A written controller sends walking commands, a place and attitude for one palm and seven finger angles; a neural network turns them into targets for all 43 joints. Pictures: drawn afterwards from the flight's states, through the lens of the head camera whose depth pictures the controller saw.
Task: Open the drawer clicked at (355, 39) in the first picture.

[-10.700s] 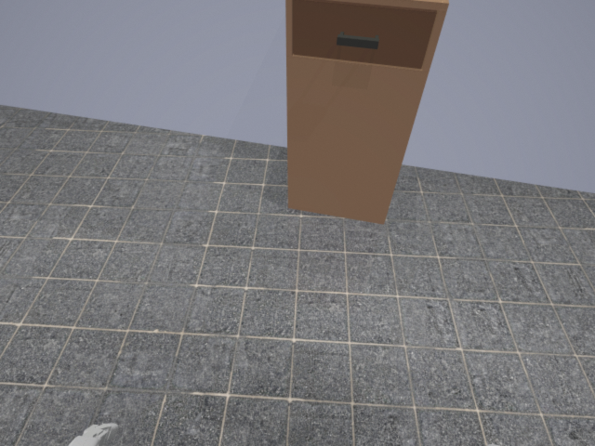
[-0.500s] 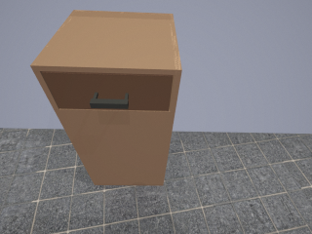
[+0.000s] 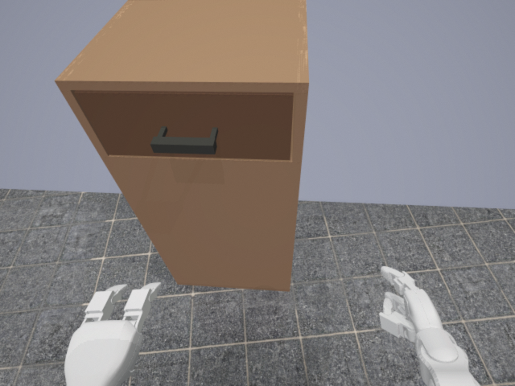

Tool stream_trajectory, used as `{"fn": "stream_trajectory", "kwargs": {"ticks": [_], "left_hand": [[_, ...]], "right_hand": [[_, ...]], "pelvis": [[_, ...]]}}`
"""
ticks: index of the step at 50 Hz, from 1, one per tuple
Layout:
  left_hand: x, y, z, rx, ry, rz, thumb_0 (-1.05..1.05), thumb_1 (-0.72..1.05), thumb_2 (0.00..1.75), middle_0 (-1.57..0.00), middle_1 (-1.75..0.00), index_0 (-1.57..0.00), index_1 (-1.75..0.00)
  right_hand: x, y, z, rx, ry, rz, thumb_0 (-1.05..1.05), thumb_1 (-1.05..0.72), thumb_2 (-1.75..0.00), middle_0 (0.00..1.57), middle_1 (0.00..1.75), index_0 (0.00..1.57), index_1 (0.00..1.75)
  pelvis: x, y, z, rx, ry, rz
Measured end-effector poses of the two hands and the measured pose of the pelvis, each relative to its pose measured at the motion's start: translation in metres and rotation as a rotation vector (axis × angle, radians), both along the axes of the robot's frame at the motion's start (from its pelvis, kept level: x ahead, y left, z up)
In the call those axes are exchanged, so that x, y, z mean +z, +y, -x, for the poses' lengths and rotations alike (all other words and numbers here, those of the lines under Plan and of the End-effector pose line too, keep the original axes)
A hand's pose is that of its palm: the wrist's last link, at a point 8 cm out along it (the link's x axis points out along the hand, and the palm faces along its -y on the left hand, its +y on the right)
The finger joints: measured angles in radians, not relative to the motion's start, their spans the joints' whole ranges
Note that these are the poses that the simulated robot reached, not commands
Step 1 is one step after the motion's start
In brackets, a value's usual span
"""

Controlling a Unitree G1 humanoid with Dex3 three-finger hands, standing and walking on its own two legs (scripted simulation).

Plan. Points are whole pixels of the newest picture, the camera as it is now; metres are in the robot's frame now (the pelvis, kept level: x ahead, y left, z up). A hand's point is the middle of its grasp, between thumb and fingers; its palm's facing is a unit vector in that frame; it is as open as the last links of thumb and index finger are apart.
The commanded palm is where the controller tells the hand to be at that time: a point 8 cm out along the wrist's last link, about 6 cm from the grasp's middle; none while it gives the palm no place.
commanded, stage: raise the hand with hooked fingers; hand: left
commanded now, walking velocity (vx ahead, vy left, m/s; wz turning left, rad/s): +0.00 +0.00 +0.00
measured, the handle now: (186, 138) +0.51 +0.23 +0.08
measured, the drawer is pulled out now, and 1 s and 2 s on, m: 0.00 0.00 0.00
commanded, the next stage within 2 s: move the hooked fingers above the handle in 1.44 s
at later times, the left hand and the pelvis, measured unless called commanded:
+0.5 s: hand (111, 270) +0.23 +0.24 +0.09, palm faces +0.08 -0.08 -0.99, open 11.8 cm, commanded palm +0.20 +0.24 +0.15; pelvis -0.01 -0.01 +0.03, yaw +1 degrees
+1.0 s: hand (60, 192) +0.28 +0.29 +0.18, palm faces +0.12 -0.03 -0.99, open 13.8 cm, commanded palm +0.25 +0.29 +0.24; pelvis -0.01 +0.04 +0.04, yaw +4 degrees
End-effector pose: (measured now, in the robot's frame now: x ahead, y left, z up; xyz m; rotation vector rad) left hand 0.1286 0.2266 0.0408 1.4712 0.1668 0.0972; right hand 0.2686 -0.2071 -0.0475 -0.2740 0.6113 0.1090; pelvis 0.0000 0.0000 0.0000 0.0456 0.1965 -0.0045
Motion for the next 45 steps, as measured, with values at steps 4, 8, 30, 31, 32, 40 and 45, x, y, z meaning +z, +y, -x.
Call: {"fn": "stream_trajectory", "kwargs": {"ticks": [4,8,30,31,32,40,45], "left_hand": [[0.014,0.020,-0.002,0.131,-0.091,-0.048,0.00,0.45,0.71,-0.25,-0.58,-0.25,-0.59],[0.039,0.019,-0.028,0.173,-0.148,-0.019,0.00,0.35,0.67,-0.26,-0.64,-0.26,-0.65],[0.115,0.023,-0.082,-0.004,-0.140,-0.020,0.00,-0.15,0.45,-0.29,-0.97,-0.29,-0.97],[0.118,0.024,-0.084,-0.011,-0.144,-0.021,0.00,-0.17,0.44,-0.30,-0.98,-0.29,-0.99],[0.122,0.025,-0.086,-0.019,-0.148,-0.022,0.00,-0.19,0.43,-0.30,-1.00,-0.30,-1.00],[0.156,0.041,-0.107,-0.029,-0.183,-0.040,0.00,-0.37,0.36,-0.31,-1.12,-0.31,-1.12],[0.177,0.054,-0.117,-0.021,-0.177,-0.052,0.00,-0.44,0.32,-0.32,-1.16,-0.31,-1.17]], "right_hand": [[-0.010,0.010,-0.011,0.035,0.010,0.006,0.01,-0.91,-0.90,0.19,0.30,0.20,0.30],[-0.017,0.020,0.003,0.037,0.062,-0.024,0.01,-0.91,-0.90,0.19,0.30,0.20,0.30],[-0.028,-0.028,0.102,-0.176,0.282,0.028,0.01,-0.91,-0.90,0.20,0.30,0.20,0.30],[-0.026,-0.026,0.100,-0.175,0.273,0.025,0.01,-0.91,-0.90,0.19,0.30,0.20,0.30],[-0.024,-0.022,0.097,-0.173,0.261,0.021,0.01,-0.91,-0.90,0.19,0.30,0.20,0.30],[-0.004,0.023,0.067,-0.114,0.175,-0.046,0.01,-0.91,-0.90,0.19,0.30,0.20,0.30],[0.003,0.051,0.056,-0.058,0.157,-0.071,0.01,-0.91,-0.90,0.20,0.30,0.20,0.30]], "pelvis": [[-0.005,-0.008,0.003,0.053,-0.020,0.008],[0.001,-0.014,0.005,0.071,-0.060,0.009],[0.035,0.001,0.012,0.033,-0.156,0.018],[0.035,0.003,0.012,0.034,-0.160,0.019],[0.036,0.005,0.012,0.035,-0.165,0.020],[0.040,0.020,0.013,0.045,-0.203,0.029],[0.043,0.029,0.014,0.056,-0.219,0.034]]}}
